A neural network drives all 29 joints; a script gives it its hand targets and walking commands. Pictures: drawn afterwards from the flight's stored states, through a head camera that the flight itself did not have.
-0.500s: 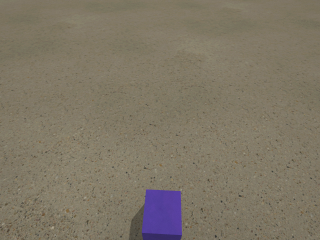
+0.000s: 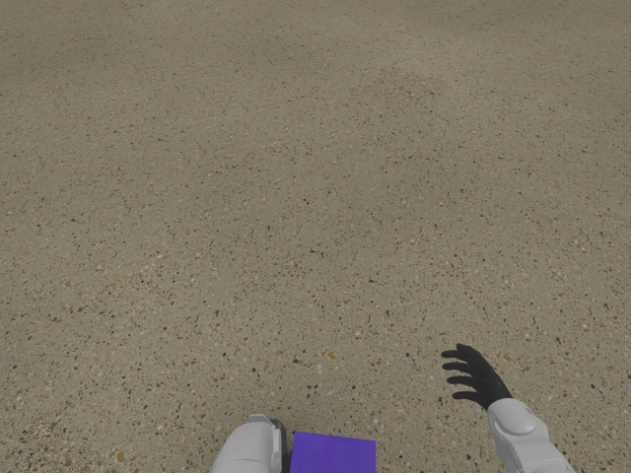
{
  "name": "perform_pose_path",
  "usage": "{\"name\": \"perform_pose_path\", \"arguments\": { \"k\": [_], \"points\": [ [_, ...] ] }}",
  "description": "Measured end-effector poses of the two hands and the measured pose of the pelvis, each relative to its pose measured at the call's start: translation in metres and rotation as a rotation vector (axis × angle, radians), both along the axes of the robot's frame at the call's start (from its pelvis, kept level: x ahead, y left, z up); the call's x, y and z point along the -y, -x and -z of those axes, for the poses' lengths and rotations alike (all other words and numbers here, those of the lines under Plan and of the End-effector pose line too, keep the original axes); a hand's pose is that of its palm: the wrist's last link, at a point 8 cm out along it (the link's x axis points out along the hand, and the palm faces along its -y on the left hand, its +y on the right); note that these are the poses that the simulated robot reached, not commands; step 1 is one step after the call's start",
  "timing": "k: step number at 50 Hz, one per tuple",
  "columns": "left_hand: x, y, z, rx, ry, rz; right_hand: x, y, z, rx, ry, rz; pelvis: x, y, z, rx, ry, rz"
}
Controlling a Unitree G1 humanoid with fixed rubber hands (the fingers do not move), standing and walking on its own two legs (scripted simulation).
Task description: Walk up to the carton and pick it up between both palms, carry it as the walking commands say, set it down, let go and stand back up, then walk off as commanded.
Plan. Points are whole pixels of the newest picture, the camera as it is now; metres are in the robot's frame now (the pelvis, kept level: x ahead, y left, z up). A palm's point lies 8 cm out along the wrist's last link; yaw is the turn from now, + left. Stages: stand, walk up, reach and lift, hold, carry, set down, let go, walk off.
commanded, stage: walk off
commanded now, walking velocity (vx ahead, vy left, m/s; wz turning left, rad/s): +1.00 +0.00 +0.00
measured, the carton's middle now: out of the picture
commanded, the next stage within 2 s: none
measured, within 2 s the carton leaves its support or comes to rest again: neither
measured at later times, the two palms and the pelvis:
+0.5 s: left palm (254, 158) +0.70 +0.20 -0.07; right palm (453, 399) +0.25 -0.16 -0.09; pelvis +0.43 +0.03 +0.01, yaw -1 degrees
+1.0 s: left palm (234, 160) +0.71 +0.25 -0.08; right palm (396, 59) +1.17 -0.12 -0.08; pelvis +0.91 +0.05 +0.00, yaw +0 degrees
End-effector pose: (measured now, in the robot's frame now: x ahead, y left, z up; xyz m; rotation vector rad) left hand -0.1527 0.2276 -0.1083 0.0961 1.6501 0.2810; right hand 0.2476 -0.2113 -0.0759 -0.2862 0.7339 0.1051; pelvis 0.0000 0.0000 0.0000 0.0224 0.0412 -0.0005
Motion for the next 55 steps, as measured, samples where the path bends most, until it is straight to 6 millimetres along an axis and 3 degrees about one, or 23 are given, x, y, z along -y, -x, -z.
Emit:
{"name": "perform_pose_path", "arguments": {
  "k": [2,4,6,8,12,15,18,21,24,27,29,33,36,38,40,43,46,48,50,52,55],
  "points": [
    [-0.017,-0.037,0.008,-0.026,-0.001,0.007,-0.014,-0.040,0.005,0.029,0.005,0.016,-0.015,-0.038,0.009,0.006,0.002,0.002],
    [-0.039,-0.093,0.018,0.003,-0.007,0.037,-0.014,-0.051,0.017,-0.004,0.032,0.073,-0.029,-0.073,0.013,0.018,0.008,0.008],
    [-0.061,-0.174,0.021,0.135,-0.033,0.070,-0.004,-0.033,0.031,-0.126,0.060,0.140,-0.038,-0.105,0.008,0.030,0.010,0.015],
    [-0.079,-0.266,0.016,0.291,-0.056,0.131,0.005,-0.002,0.038,-0.275,0.082,0.214,-0.045,-0.137,-0.002,0.042,0.006,0.019],
    [-0.088,-0.441,-0.011,0.543,-0.049,0.258,0.005,0.053,0.032,-0.520,0.095,0.364,-0.053,-0.207,-0.019,0.040,0.005,0.016],
    [-0.078,-0.554,-0.028,0.677,-0.022,0.340,-0.008,0.070,0.024,-0.647,0.094,0.441,-0.055,-0.258,-0.024,0.029,0.009,0.018],
    [-0.054,-0.655,-0.040,0.784,0.024,0.407,-0.027,0.072,0.017,-0.759,0.073,0.492,-0.052,-0.307,-0.023,0.017,0.013,0.016],
    [-0.019,-0.748,-0.045,0.872,0.093,0.465,-0.045,0.053,0.014,-0.848,0.042,0.528,-0.047,-0.357,-0.018,0.005,0.022,0.013],
    [0.017,-0.832,-0.043,0.936,0.143,0.505,-0.051,0.016,0.016,-0.912,0.021,0.551,-0.038,-0.411,-0.009,-0.004,0.037,0.011],
    [0.030,-0.885,-0.032,0.945,0.126,0.472,-0.036,-0.044,0.024,-0.947,0.029,0.547,-0.024,-0.473,0.001,0.006,0.030,0.003],
    [0.015,-0.885,-0.016,0.861,0.075,0.417,-0.016,-0.112,0.035,-0.880,0.038,0.516,-0.017,-0.511,0.001,0.015,0.033,-0.005],
    [-0.032,-0.822,0.006,0.532,-0.011,0.264,0.029,-0.312,0.037,-0.546,0.072,0.409,-0.009,-0.584,-0.013,0.033,0.038,-0.012],
    [-0.044,-0.772,0.003,0.309,-0.041,0.148,0.040,-0.465,0.021,-0.320,0.074,0.294,-0.008,-0.639,-0.020,0.038,0.045,-0.010],
    [-0.040,-0.752,-0.003,0.184,-0.037,0.092,0.034,-0.557,0.005,-0.198,0.055,0.232,-0.009,-0.678,-0.023,0.027,0.036,0.003],
    [-0.032,-0.747,-0.011,0.094,-0.032,0.042,0.020,-0.640,-0.007,-0.099,0.038,0.160,-0.011,-0.716,-0.023,0.007,0.028,0.001],
    [-0.017,-0.758,-0.019,-0.002,-0.023,-0.028,-0.014,-0.756,-0.017,0.013,-0.008,0.040,-0.019,-0.770,-0.017,-0.015,0.007,-0.005],
    [-0.007,-0.784,-0.027,-0.089,-0.013,-0.098,-0.060,-0.857,-0.016,0.084,-0.058,-0.061,-0.032,-0.827,-0.010,-0.030,-0.007,-0.017],
    [-0.008,-0.813,-0.031,-0.140,-0.010,-0.130,-0.084,-0.905,-0.011,0.101,-0.075,-0.078,-0.044,-0.871,-0.006,-0.026,-0.001,-0.015],
    [-0.020,-0.862,-0.026,-0.132,-0.010,-0.119,-0.087,-0.925,0.002,0.059,-0.062,-0.044,-0.051,-0.912,-0.004,-0.021,-0.003,0.001],
    [-0.042,-0.942,-0.016,-0.022,-0.034,-0.075,-0.069,-0.914,0.019,-0.062,-0.031,0.032,-0.055,-0.951,-0.009,-0.007,-0.004,0.014],
    [-0.078,-1.103,-0.006,0.218,-0.070,0.063,-0.030,-0.865,0.038,-0.305,0.032,0.183,-0.056,-1.009,-0.017,0.009,0.000,0.017]
  ]
}}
